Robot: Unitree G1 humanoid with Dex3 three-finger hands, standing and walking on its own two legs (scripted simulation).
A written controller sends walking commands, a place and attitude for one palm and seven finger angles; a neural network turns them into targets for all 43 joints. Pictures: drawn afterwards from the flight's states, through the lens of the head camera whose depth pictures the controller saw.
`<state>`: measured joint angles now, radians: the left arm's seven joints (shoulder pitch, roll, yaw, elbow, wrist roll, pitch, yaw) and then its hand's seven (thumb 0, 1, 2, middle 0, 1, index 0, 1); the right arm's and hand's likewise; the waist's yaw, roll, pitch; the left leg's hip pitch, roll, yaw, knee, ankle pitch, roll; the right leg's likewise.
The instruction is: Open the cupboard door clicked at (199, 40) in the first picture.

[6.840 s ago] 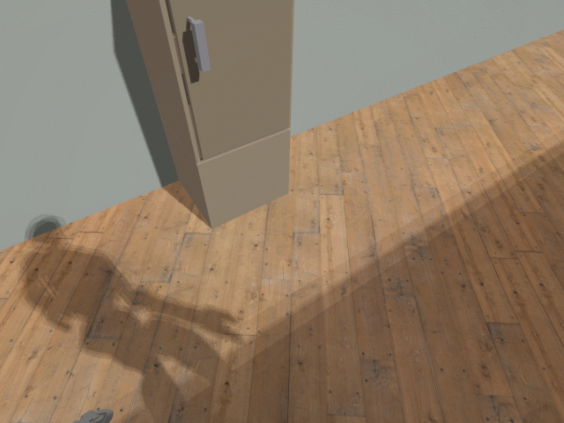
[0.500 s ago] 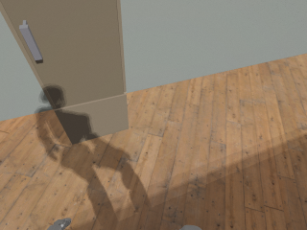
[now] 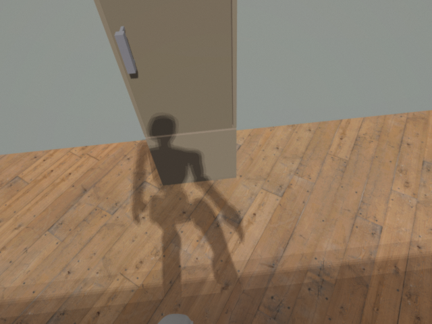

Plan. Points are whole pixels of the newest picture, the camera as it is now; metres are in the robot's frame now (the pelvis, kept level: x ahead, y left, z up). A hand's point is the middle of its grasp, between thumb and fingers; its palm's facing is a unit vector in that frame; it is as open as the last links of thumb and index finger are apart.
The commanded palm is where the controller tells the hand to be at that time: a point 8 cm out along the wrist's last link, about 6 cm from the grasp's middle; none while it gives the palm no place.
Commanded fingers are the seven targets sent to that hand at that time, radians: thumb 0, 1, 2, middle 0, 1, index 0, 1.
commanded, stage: take the last steps up to it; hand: left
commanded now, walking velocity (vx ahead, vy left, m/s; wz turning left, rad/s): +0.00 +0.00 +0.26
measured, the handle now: (127, 49) +0.89 +0.33 +0.07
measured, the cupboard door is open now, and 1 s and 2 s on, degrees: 0 0 0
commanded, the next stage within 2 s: come to a stop and stand still in 1.20 s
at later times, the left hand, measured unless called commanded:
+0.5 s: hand out of the picture +0.06 +0.24 -0.17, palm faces +0.10 -0.98 -0.20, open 7.4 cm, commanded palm none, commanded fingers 0.00 0.90 0.90 -0.20 -0.30 -0.20 -0.30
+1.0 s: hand out of the picture +0.14 +0.18 -0.18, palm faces +0.19 -0.97 -0.14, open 7.3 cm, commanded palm none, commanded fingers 0.00 0.90 0.90 -0.20 -0.30 -0.20 -0.30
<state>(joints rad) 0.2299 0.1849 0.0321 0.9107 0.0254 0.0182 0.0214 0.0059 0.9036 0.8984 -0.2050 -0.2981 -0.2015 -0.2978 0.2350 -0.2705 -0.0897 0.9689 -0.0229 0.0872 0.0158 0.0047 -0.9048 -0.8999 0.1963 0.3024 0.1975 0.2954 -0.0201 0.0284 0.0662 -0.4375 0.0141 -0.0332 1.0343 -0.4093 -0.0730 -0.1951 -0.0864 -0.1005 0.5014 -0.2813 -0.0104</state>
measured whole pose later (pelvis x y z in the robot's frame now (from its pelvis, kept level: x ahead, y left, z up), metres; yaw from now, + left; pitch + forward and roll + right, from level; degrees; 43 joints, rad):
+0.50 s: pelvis +0.05 +0.04 +0.00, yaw +4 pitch -2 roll +1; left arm 0.26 0.20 0.04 1.05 0.03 0.03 -0.03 0.01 0.91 0.90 -0.20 -0.30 -0.20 -0.30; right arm 0.32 -0.18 -0.03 1.06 -0.03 -0.03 -0.02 0.00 -0.92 -0.90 0.20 0.30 0.20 0.30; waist 0.00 -0.01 0.04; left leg 0.00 -0.01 0.03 0.35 -0.31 0.01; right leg -0.44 -0.10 -0.08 0.82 -0.31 0.05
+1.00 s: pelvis +0.20 +0.03 +0.00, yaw +6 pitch -2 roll -1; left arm 0.38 0.12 0.03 1.14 0.03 -0.06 0.01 0.00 0.91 0.90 -0.20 -0.30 -0.20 -0.30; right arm 0.20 -0.18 -0.06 1.05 -0.03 -0.01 0.02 0.01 -0.93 -0.90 0.20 0.30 0.20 0.30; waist 0.03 0.02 0.03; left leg -0.47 0.12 0.10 0.72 -0.23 -0.02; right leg -0.05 -0.02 -0.16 0.38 -0.30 -0.01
